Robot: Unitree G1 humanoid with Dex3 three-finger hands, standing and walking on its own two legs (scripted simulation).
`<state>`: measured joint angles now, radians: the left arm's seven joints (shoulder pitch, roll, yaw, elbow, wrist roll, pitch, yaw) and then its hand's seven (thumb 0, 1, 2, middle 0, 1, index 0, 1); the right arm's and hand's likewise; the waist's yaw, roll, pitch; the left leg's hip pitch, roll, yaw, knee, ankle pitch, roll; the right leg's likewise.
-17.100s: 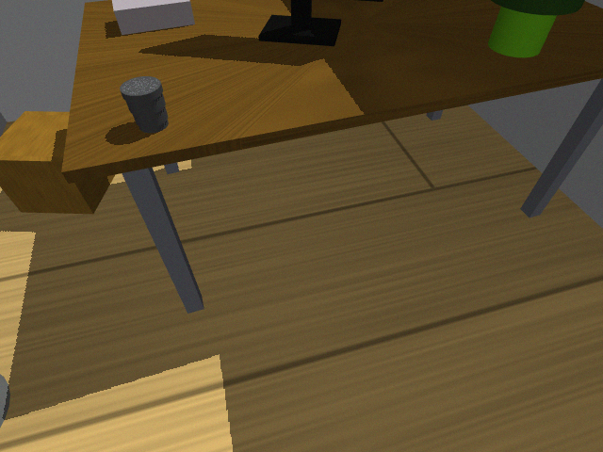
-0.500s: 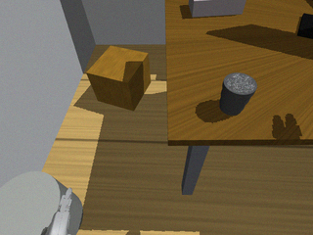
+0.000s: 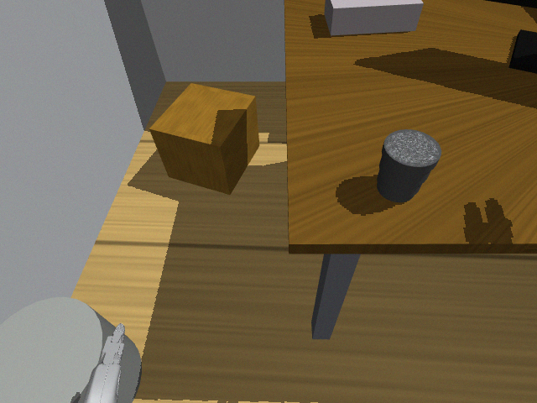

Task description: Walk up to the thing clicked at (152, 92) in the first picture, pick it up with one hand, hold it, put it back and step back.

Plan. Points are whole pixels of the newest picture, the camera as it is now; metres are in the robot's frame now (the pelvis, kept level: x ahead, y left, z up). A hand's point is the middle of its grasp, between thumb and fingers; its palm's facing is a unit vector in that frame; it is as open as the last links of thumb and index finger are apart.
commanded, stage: go down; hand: right
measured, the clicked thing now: (403, 169) +0.50 -0.18 +0.06
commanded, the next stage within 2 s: approach in 0.04 s
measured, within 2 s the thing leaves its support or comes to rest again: neither
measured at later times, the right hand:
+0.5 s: hand (531, 175) +0.43 -0.32 +0.12, palm faces +0.07 +1.00 +0.02, open 17.6 cm
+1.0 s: hand (430, 172) +0.48 -0.21 +0.07, palm faces +0.10 +0.99 +0.04, open 17.7 cm
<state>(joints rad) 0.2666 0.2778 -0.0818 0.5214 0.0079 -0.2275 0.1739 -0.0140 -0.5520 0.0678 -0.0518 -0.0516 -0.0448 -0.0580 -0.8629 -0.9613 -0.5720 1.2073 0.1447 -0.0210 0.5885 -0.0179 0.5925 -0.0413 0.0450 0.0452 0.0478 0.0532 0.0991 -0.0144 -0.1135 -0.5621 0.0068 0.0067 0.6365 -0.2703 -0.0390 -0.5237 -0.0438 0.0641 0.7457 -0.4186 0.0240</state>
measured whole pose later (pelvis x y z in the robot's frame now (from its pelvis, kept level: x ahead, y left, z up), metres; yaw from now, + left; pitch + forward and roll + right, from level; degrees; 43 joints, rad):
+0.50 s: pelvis -0.01 +0.00 -0.01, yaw +0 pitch +14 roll +2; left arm 0.25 0.28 -0.08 0.46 0.02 -0.23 0.15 -0.01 -0.55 0.05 -0.06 -0.05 -0.05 -0.06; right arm -0.81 -0.78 -0.49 1.18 0.18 -0.14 0.54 -0.02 0.58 -0.05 0.03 0.04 0.04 0.05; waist 0.11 0.00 -0.09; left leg -0.69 0.01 0.00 0.74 -0.30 -0.04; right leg -0.64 -0.03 0.07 0.84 -0.44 0.02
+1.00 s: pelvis -0.02 +0.00 -0.04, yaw +2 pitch +17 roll +2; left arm 0.35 0.25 -0.01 0.19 0.02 -0.13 0.02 -0.01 -0.54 0.05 -0.06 -0.06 -0.06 -0.06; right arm -0.87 -0.54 -0.47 1.19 0.07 -0.25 0.21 -0.02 0.60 -0.04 0.03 0.04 0.04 0.05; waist 0.17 0.00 -0.15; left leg -0.85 0.00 -0.02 0.90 -0.34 -0.04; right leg -0.79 -0.04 0.04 0.99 -0.50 0.02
